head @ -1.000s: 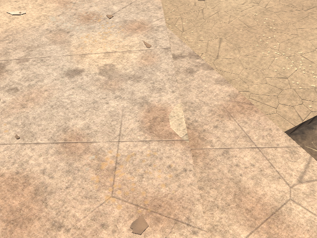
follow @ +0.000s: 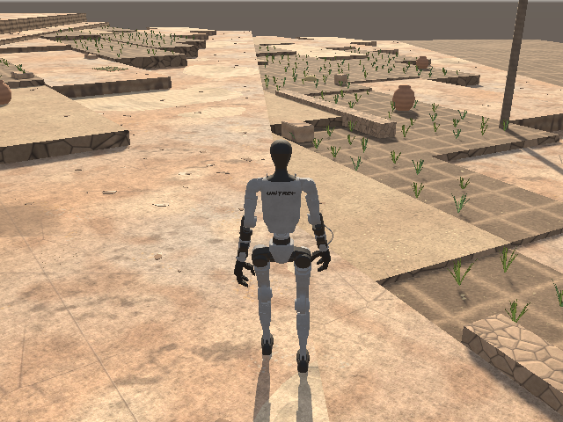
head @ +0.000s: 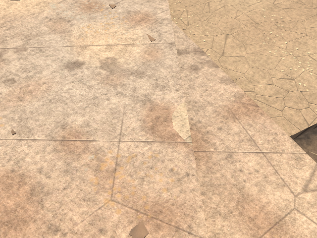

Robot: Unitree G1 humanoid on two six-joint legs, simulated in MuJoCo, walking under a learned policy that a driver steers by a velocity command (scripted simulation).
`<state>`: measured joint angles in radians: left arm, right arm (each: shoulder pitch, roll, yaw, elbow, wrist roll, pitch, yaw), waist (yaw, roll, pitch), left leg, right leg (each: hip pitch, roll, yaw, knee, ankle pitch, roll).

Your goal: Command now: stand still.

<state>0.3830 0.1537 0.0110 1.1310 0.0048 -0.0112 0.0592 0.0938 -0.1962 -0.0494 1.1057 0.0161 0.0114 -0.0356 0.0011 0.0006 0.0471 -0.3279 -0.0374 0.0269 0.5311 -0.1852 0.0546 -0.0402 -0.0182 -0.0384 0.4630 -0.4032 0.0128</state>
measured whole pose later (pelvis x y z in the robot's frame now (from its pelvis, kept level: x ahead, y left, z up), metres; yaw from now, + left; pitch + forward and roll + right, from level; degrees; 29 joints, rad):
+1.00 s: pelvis +0.47 +0.04 -0.04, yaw +2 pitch +3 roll -1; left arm -0.04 0.23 0.03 0.70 -0.04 -0.12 -0.05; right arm 0.52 -0.22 -0.02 1.05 -0.02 -0.07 -0.01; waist -0.04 0.01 0.05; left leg 0.17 0.06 -0.01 0.62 -0.51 0.02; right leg -0.65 0.01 -0.08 0.62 -0.02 -0.08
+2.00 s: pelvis +1.28 +0.31 -0.02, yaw +54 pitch +2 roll -3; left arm 0.00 0.27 0.06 0.54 0.02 -0.14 -0.01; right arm 0.30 -0.30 -0.08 0.71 0.04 -0.01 -0.02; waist -0.08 0.02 0.07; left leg -0.27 -0.12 -0.23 1.28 -0.56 0.02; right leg -0.52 0.03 0.01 0.57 -0.10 0.03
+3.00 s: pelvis +1.42 +0.43 +0.01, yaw +27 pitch +4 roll +3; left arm 0.19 0.33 0.09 0.57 -0.02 0.05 0.04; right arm 0.06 -0.30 -0.10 0.70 0.00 -0.01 -0.03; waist 0.01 -0.01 0.03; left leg -0.55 -0.06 -0.12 0.84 -0.29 -0.07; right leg -0.37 0.07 0.18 0.52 -0.21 -0.05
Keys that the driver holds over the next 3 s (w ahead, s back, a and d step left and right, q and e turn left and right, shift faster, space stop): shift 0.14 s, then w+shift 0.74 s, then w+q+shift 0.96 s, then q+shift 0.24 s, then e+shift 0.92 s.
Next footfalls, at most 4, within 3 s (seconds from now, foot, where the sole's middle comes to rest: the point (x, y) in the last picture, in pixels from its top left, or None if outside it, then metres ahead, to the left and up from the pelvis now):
0.48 left None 0.17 0.17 -0.77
0.96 right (178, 194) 0.69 -0.06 -0.77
1.48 left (121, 130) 1.05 0.23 -0.77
1.92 right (107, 75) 1.49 0.35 -0.77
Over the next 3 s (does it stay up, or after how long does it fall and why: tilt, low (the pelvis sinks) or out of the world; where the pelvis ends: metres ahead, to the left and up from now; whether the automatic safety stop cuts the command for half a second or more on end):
stays up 1.42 0.43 0.01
